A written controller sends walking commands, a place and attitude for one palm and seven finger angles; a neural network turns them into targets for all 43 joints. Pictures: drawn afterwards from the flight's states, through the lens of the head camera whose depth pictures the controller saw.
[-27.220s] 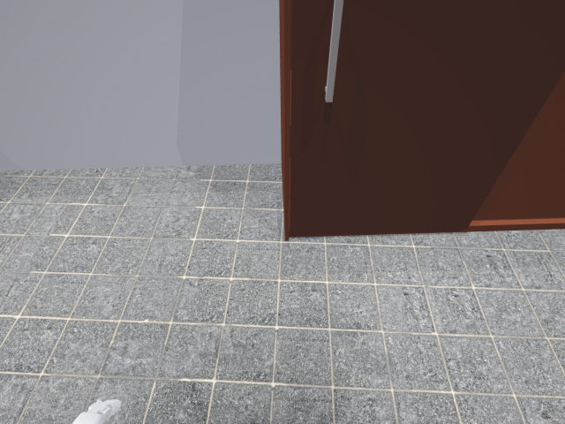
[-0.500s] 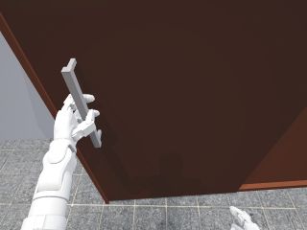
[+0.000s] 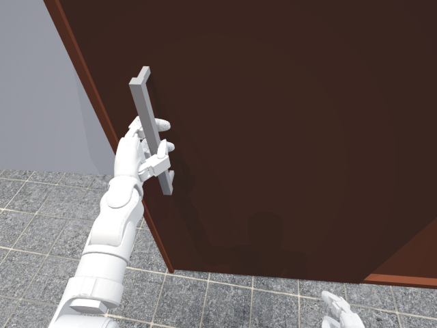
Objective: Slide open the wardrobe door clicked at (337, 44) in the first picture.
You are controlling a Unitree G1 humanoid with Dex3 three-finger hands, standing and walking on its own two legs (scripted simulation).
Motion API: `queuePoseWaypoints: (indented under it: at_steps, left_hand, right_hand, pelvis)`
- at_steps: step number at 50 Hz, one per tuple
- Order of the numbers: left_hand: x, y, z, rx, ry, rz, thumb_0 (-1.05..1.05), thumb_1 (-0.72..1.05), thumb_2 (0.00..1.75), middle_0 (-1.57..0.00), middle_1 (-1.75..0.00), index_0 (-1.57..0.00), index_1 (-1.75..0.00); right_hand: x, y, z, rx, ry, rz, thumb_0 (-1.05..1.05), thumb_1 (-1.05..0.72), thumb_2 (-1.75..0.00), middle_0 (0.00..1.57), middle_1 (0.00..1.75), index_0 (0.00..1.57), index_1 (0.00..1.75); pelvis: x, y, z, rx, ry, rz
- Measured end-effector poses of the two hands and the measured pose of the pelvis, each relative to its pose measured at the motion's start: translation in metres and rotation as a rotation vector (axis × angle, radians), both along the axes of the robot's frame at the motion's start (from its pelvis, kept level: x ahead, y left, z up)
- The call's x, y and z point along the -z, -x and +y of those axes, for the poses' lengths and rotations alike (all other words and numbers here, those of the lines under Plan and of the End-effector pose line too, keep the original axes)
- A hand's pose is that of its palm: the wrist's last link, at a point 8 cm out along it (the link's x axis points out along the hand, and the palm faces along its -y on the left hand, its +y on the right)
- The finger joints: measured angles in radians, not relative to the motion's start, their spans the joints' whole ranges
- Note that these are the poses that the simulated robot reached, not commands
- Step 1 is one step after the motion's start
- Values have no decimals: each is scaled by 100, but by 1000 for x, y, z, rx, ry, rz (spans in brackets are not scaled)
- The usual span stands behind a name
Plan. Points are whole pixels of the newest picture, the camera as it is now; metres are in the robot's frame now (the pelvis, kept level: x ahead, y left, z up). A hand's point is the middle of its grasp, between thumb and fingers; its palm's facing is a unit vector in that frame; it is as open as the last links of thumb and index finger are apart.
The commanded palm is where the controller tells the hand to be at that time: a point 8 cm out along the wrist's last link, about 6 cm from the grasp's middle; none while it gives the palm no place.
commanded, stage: tug the door sideways, standing still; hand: left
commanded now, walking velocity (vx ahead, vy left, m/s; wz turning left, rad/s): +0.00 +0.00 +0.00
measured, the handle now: (158, 140) +0.44 +0.16 +0.11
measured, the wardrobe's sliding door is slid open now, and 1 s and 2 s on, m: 0.00 0.04 0.28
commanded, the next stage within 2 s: step sideways, sliding the door along in 0.18 s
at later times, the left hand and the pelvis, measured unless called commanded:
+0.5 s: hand (180, 160) +0.38 +0.10 +0.12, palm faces +0.02 -0.99 -0.14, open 5.8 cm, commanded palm +0.36 +0.14 +0.13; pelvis -0.03 +0.00 +0.00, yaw -3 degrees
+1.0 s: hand (191, 154) +0.40 +0.08 +0.12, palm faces +0.19 -0.98 -0.06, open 5.5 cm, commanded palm +0.37 +0.08 +0.12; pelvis +0.00 -0.09 +0.00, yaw +1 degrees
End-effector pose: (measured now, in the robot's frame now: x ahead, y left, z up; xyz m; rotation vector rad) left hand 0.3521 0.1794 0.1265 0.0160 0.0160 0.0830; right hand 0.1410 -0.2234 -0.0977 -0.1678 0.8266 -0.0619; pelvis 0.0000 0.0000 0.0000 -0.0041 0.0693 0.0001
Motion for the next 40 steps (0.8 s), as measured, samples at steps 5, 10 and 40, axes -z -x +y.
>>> queuePoseWaypoints:
  at_steps: [5, 10, 40]
  left_hand:
    - [0, 1, -5, 3, -4, 2, 2, 80, 83, -28, -136, -27, -140]
    - [0, 1, -11, 17, -13, -8, 1, 81, 83, -27, -136, -24, -140]
    - [6, -14, -40, -14, -88, -118, 0, 73, 85, -45, -140, -38, -140]
  right_hand:
    - [5, 15, 1, -6, -3, 20, 1, -91, -90, 20, 30, 20, 30]
    - [10, 33, -1, -9, 8, 52, 1, -91, -90, 20, 30, 20, 30]
    - [6, 10, -62, 37, 125, 135, 1, -91, -90, 20, 30, 20, 30]
  pelvis:
    - [2, 9, 1, -9, 3, -6]
    - [3, 17, 2, -16, 6, -7]
    - [6, 1, -48, -2, -6, -101]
